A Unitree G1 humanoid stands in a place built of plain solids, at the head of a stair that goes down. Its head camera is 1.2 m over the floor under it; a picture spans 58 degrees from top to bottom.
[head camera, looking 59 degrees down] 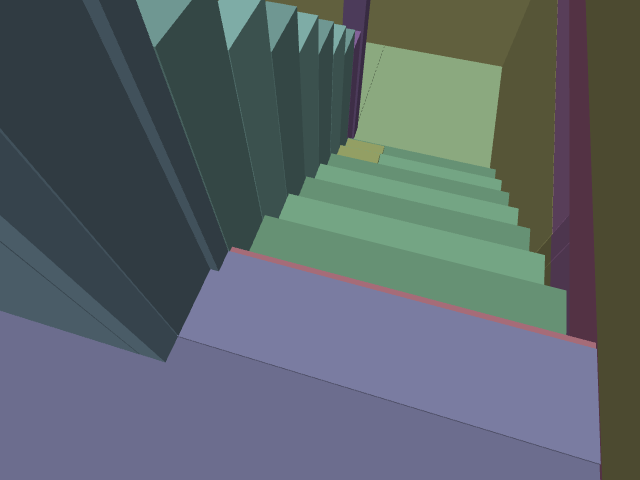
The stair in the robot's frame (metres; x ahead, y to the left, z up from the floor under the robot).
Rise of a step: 0.18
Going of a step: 0.25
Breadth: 1.11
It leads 16 degrees to the right of straight ahead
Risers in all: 8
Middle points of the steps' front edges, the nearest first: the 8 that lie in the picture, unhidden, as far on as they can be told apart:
0.54 -0.25 0.00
0.78 -0.32 -0.17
1.02 -0.39 -0.35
1.26 -0.46 -0.53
1.50 -0.53 -0.70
1.74 -0.61 -0.88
1.98 -0.68 -1.06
2.22 -0.75 -1.23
